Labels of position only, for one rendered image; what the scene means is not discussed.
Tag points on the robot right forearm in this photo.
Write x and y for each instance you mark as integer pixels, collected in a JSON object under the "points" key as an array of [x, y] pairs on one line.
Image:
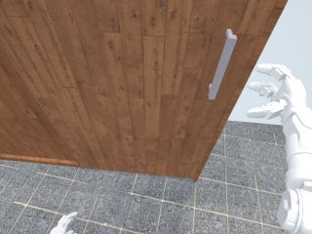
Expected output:
{"points": [[297, 128]]}

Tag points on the robot right hand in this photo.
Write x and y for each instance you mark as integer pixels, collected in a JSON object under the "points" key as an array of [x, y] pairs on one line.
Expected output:
{"points": [[292, 92]]}

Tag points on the robot left hand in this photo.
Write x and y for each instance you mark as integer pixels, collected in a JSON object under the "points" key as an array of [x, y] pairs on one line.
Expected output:
{"points": [[64, 223]]}

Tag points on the right robot upper arm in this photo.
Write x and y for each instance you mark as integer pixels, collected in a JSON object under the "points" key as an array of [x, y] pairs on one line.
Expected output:
{"points": [[295, 211]]}

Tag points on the handle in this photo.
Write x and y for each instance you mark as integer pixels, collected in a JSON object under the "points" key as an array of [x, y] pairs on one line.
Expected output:
{"points": [[223, 62]]}

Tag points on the wardrobe door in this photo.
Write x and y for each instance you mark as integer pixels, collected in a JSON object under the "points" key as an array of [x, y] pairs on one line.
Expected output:
{"points": [[125, 83], [25, 129]]}

